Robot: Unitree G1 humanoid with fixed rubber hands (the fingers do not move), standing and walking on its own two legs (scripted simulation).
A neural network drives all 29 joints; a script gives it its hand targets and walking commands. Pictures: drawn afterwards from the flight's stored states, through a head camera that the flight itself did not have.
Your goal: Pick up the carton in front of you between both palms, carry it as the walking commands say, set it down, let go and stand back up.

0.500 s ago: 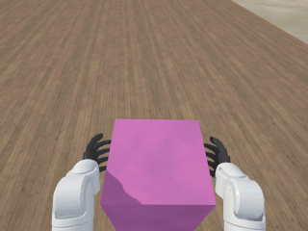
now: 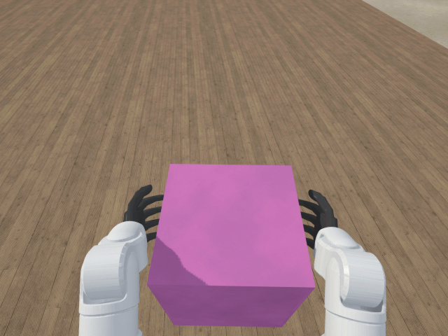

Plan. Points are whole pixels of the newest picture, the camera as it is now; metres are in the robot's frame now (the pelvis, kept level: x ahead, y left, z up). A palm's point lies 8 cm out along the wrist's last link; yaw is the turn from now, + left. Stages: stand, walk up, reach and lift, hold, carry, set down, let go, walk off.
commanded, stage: carry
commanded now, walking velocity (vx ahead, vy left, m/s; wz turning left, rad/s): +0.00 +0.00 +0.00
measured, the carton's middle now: (229, 250) +0.28 +0.00 +0.02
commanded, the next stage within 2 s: none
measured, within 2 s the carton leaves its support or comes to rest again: neither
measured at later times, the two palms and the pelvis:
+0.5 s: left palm (161, 193) +0.35 +0.12 +0.09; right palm (324, 204) +0.34 -0.18 +0.09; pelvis +0.08 -0.01 +0.00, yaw -2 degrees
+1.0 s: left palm (164, 223) +0.31 +0.11 +0.05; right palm (330, 235) +0.30 -0.18 +0.05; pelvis +0.04 -0.02 -0.01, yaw -3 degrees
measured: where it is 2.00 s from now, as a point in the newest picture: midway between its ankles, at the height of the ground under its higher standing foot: outside the picture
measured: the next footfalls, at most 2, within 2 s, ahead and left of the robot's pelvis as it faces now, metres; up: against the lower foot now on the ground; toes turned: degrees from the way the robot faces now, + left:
none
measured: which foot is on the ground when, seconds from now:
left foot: down 0.00-1.00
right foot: down 0.00-1.00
